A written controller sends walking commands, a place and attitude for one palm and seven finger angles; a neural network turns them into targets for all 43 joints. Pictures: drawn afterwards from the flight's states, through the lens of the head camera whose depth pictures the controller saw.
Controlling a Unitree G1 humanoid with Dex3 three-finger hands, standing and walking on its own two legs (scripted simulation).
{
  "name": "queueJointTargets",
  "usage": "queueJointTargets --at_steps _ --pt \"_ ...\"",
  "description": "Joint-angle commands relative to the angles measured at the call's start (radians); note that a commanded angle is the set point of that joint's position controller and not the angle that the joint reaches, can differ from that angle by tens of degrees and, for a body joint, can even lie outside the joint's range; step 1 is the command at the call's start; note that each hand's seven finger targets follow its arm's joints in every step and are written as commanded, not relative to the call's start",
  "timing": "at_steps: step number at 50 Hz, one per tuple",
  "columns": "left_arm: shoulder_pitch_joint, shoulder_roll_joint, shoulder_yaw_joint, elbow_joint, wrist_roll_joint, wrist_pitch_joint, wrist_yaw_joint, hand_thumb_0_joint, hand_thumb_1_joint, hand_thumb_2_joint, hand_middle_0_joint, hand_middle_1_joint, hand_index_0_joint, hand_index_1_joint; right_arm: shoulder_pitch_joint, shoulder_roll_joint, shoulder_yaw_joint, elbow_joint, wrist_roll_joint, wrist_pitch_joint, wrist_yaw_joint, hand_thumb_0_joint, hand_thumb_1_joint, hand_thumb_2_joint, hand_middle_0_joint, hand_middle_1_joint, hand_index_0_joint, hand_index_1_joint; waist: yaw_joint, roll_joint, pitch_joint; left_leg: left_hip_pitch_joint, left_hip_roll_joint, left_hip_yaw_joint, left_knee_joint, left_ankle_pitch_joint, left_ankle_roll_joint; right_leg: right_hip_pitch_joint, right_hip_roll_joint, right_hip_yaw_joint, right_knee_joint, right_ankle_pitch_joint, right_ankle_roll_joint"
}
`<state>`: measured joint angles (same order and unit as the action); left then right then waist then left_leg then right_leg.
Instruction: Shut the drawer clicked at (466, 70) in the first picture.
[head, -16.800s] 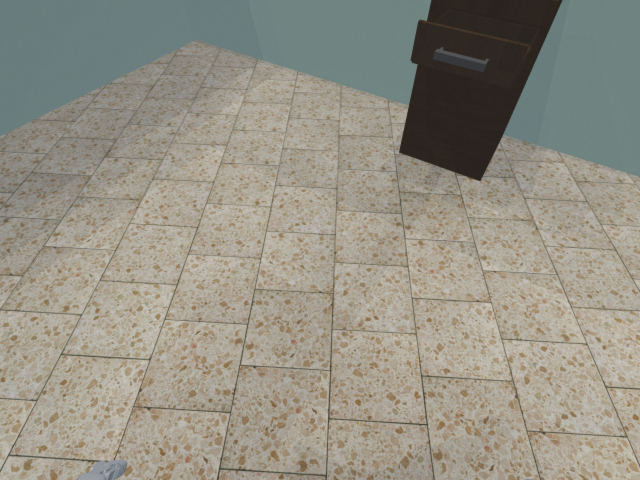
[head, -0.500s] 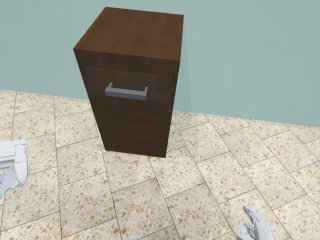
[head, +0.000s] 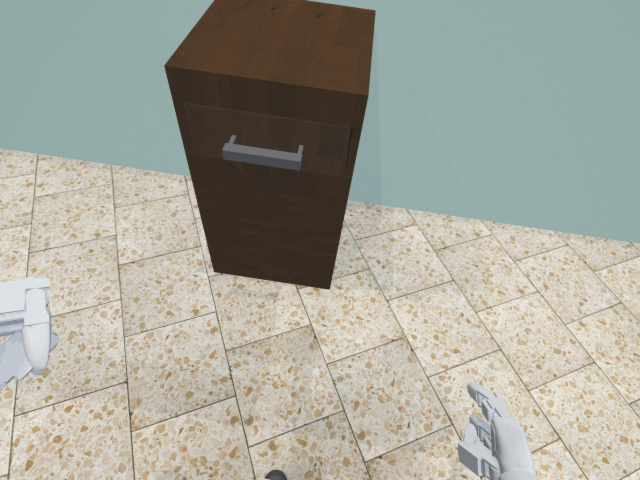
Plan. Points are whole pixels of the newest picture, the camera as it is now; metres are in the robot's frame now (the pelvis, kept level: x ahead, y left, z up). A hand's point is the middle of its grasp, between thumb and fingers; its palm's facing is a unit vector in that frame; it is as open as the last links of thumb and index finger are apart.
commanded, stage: stop stepping back and stand still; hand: left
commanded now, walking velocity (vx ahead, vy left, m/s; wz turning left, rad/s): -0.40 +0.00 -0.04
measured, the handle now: (264, 150) +0.81 +0.18 -0.13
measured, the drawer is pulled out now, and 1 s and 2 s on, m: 0.00 0.00 0.00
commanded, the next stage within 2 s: let the arm hang, fingers relaxed in 0.90 s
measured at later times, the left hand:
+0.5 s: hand (52, 457) +0.12 +0.21 +0.16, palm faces +0.29 -0.84 -0.46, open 3.3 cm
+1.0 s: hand out of the picture +0.09 +0.22 +0.16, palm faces +0.32 -0.84 -0.44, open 3.3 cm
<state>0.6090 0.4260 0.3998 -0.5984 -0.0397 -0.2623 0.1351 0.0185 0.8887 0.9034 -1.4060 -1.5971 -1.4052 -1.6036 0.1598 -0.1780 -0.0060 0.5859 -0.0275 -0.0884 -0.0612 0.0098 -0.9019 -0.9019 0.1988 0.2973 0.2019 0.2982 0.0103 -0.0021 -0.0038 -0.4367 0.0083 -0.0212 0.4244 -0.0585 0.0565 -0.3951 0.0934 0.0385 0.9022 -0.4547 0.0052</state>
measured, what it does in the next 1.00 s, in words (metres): walks backwards: right foot, then left foot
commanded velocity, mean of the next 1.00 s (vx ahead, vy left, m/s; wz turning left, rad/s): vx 0.07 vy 0.01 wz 0.00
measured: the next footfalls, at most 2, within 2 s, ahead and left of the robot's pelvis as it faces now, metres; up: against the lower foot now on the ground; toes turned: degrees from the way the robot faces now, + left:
right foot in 0.18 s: -0.10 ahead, -0.12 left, +0.00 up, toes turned -6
left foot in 0.30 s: -0.01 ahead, +0.11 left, +0.00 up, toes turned -2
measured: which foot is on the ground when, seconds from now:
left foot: down 0.00-0.18, up 0.20-0.28, down 0.30-1.00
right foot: up 0.00-0.16, down 0.18-1.00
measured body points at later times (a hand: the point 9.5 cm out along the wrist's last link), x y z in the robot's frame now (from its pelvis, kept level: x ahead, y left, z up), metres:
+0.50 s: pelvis -0.09 -0.02 -0.01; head -0.10 +0.00 +0.44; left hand +0.10 +0.25 +0.18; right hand +0.02 -0.27 -0.09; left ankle -0.01 +0.08 -0.74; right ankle -0.14 -0.12 -0.74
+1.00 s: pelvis -0.11 -0.01 +0.00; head -0.10 +0.00 +0.45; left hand +0.06 +0.27 +0.18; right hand +0.07 -0.23 -0.08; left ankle -0.05 +0.11 -0.74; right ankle -0.14 -0.12 -0.74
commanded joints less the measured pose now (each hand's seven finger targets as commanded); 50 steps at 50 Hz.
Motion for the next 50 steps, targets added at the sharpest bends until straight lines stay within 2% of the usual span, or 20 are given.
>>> queueJointTargets --at_steps 1,6,8,9,10,11,12,15,17,18,20,23,25,26,29,32,34,35,49,50 --pt "0.026 0.113 0.059 -0.264 -0.016 -0.056 0.020 0.000 0.900 0.900 -1.400 -1.600 -1.400 -1.600 -0.036 -0.147 -0.049 -0.103 -0.004 -0.075 0.000 0.000 -0.900 -0.900 0.200 0.300 0.200 0.300 -0.009 0.195 -0.205 0.218 0.243 -0.191 -0.238 -0.094 0.074 0.040 -0.024 -0.030 -0.048 -0.090 0.000" --pt "0.090 0.140 0.090 -0.252 -0.038 -0.030 0.012 0.000 0.900 0.900 -1.400 -1.600 -1.400 -1.600 -0.021 -0.137 -0.037 -0.114 -0.003 -0.054 0.003 0.000 -0.900 -0.900 0.200 0.300 0.200 0.300 -0.003 0.252 -0.201 0.214 0.106 -0.054 -0.218 -0.262 -0.052 0.241 -0.018 -0.128 -0.586 0.021 -0.044" --pt "0.090 0.205 0.139 -0.256 -0.044 -0.031 0.011 0.000 0.900 0.900 -1.400 -1.600 -1.400 -1.600 -0.027 -0.138 -0.035 -0.120 0.004 -0.023 -0.002 0.000 -0.900 -0.900 0.200 0.300 0.200 0.300 -0.020 -0.024 -0.141 0.324 -0.004 0.045 0.200 -0.220 -0.088 -0.041 -0.246 0.058 -0.768 0.015 -0.122" --pt "0.061 0.230 0.176 -0.263 -0.058 -0.026 0.026 0.000 0.900 0.900 -1.400 -1.600 -1.400 -1.600 -0.050 -0.134 -0.026 -0.116 -0.004 -0.018 -0.005 0.000 -0.900 -0.900 0.200 0.300 0.200 0.300 -0.011 -0.088 -0.134 0.296 -0.008 0.032 0.372 -0.201 -0.087 -0.132 -0.383 0.152 -0.786 0.017 -0.171" --pt "0.013 0.209 0.162 -0.253 -0.055 -0.022 0.030 0.000 0.900 0.900 -1.400 -1.600 -1.400 -1.600 -0.047 -0.140 -0.023 -0.107 -0.012 -0.028 -0.005 0.000 -0.900 -0.900 0.200 0.300 0.200 0.300 -0.015 -0.092 -0.159 0.250 -0.002 -0.002 0.438 -0.208 -0.086 -0.113 -0.421 0.173 -0.738 0.067 -0.201" --pt "0.023 0.136 0.096 -0.198 -0.046 0.006 0.023 0.000 0.900 0.900 -1.400 -1.600 -1.400 -1.600 -0.012 -0.131 -0.039 -0.099 0.022 -0.026 -0.012 0.000 -0.900 -0.900 0.200 0.300 0.200 0.300 -0.025 -0.222 -0.115 0.146 -0.008 -0.025 0.449 -0.199 -0.077 -0.006 -0.362 0.118 -0.656 0.150 -0.188" --pt "0.005 0.125 0.091 -0.182 -0.040 0.021 0.027 0.000 0.900 0.900 -1.400 -1.600 -1.400 -1.600 -0.031 -0.137 -0.039 -0.110 0.037 -0.032 -0.019 0.000 -0.900 -0.900 0.200 0.300 0.200 0.300 -0.034 -0.223 -0.076 0.131 0.017 -0.017 0.378 -0.194 -0.066 0.017 -0.345 0.071 -0.624 0.207 -0.162" --pt "-0.026 0.102 0.060 -0.130 -0.014 0.027 0.029 0.000 0.900 0.900 -1.400 -1.600 -1.400 -1.600 -0.051 -0.160 -0.029 -0.107 0.041 -0.054 -0.041 0.000 -0.900 -0.900 0.200 0.300 0.200 0.300 -0.041 0.049 0.017 0.237 0.056 -0.028 -0.008 -0.117 -0.030 0.019 -0.217 -0.054 -0.480 0.174 -0.042" --pt "-0.017 0.144 0.094 -0.157 -0.006 0.003 0.034 0.000 0.900 0.900 -1.400 -1.600 -1.400 -1.600 -0.022 -0.159 -0.016 -0.107 0.030 -0.069 -0.047 0.000 -0.900 -0.900 0.200 0.300 0.200 0.300 -0.028 0.201 -0.067 0.281 0.150 -0.228 -0.089 0.021 0.014 0.058 -0.113 -0.091 -0.328 0.201 -0.001" --pt "-0.030 0.133 0.078 -0.206 -0.010 -0.009 0.029 0.000 0.900 0.900 -1.400 -1.600 -1.400 -1.600 -0.014 -0.151 -0.018 -0.105 0.023 -0.075 -0.044 0.000 -0.900 -0.900 0.200 0.300 0.200 0.300 -0.032 0.239 -0.101 0.306 0.180 -0.322 -0.163 -0.032 0.007 0.052 -0.085 -0.084 -0.251 0.058 0.000" --pt "-0.019 0.147 0.091 -0.246 -0.005 -0.013 0.030 0.000 0.900 0.900 -1.400 -1.600 -1.400 -1.600 -0.029 -0.148 -0.024 -0.110 0.017 -0.086 -0.035 0.000 -0.900 -0.900 0.200 0.300 0.200 0.300 -0.014 0.194 -0.095 0.171 0.202 -0.335 -0.259 -0.339 0.037 0.136 -0.089 -0.060 -0.220 -0.072 -0.013" --pt "0.089 0.129 0.096 -0.203 0.004 -0.005 0.029 0.000 0.900 0.900 -1.400 -1.600 -1.400 -1.600 -0.040 -0.148 -0.021 -0.125 0.020 -0.069 -0.023 0.000 -0.900 -0.900 0.200 0.300 0.200 0.300 -0.012 0.145 -0.048 -0.048 0.075 -0.116 -0.129 -0.424 -0.020 0.328 -0.124 -0.057 -0.518 0.023 -0.042" --pt "0.105 0.154 0.124 -0.170 -0.007 -0.010 0.030 0.000 0.900 0.900 -1.400 -1.600 -1.400 -1.600 -0.028 -0.150 -0.043 -0.117 0.021 -0.044 -0.010 0.000 -0.900 -0.900 0.200 0.300 0.200 0.300 -0.014 -0.155 -0.036 -0.009 -0.023 -0.011 0.328 -0.291 -0.066 0.110 -0.372 0.277 -0.757 -0.231 -0.157" --pt "0.065 0.122 0.108 -0.140 -0.016 -0.004 0.032 0.000 0.900 0.900 -1.400 -1.600 -1.400 -1.600 -0.010 -0.148 -0.049 -0.102 0.027 -0.035 -0.012 0.000 -0.900 -0.900 0.200 0.300 0.200 0.300 -0.022 -0.206 0.027 -0.040 -0.004 -0.020 0.466 -0.271 -0.068 0.025 -0.434 0.310 -0.775 -0.208 -0.193" --pt "0.000 0.101 0.082 -0.093 -0.001 -0.014 0.038 0.000 0.900 0.900 -1.400 -1.600 -1.400 -1.600 -0.014 -0.130 -0.033 -0.089 0.030 -0.047 -0.023 0.000 -0.900 -0.900 0.200 0.300 0.200 0.300 -0.038 -0.078 0.024 0.045 0.049 -0.004 0.278 -0.248 -0.045 0.068 -0.349 0.103 -0.630 0.109 -0.147" --pt "-0.029 0.091 0.053 -0.114 0.006 -0.026 0.039 0.000 0.900 0.900 -1.400 -1.600 -1.400 -1.600 -0.027 -0.150 -0.034 -0.086 0.028 -0.075 -0.040 0.000 -0.900 -0.900 0.200 0.300 0.200 0.300 -0.021 0.070 0.004 0.238 0.071 -0.021 -0.006 -0.078 -0.015 0.076 -0.208 0.007 -0.507 0.200 -0.039" --pt "-0.060 0.115 0.063 -0.149 0.009 -0.028 0.035 0.000 0.900 0.900 -1.400 -1.600 -1.400 -1.600 -0.025 -0.170 -0.043 -0.103 0.033 -0.086 -0.044 0.000 -0.900 -0.900 0.200 0.300 0.200 0.300 -0.011 0.037 -0.020 0.248 0.109 -0.066 0.018 0.045 0.003 0.114 -0.146 -0.008 -0.475 0.294 0.003" --pt "-0.058 0.131 0.079 -0.174 0.009 -0.031 0.029 0.000 0.900 0.900 -1.400 -1.600 -1.400 -1.600 -0.026 -0.151 -0.028 -0.095 0.024 -0.092 -0.042 0.000 -0.900 -0.900 0.200 0.300 0.200 0.300 -0.018 0.106 -0.046 0.248 0.104 -0.077 -0.009 0.068 0.005 0.120 -0.145 -0.032 -0.448 0.296 0.002" --pt "-0.005 0.089 0.058 -0.145 -0.009 0.000 0.024 0.000 0.900 0.900 -1.400 -1.600 -1.400 -1.600 -0.053 -0.132 -0.018 -0.128 0.025 -0.054 -0.029 0.000 -0.900 -0.900 0.200 0.300 0.200 0.300 -0.023 0.051 -0.044 0.227 0.063 -0.041 -0.020 -0.122 -0.030 0.137 -0.146 -0.013 -0.575 0.205 -0.015" --pt "-0.137 -0.035 -0.333 0.698 0.075 0.127 -0.111 0.000 0.900 0.900 -1.400 -1.600 -1.400 -1.600 -0.092 -0.277 -0.072 0.129 0.030 -0.120 0.063 0.000 -0.900 -0.900 0.200 0.300 0.200 0.300 -0.050 0.072 -0.035 0.191 0.105 -0.074 0.127 0.114 -0.029 0.026 -0.191 -0.065 -0.403 0.333 -0.028"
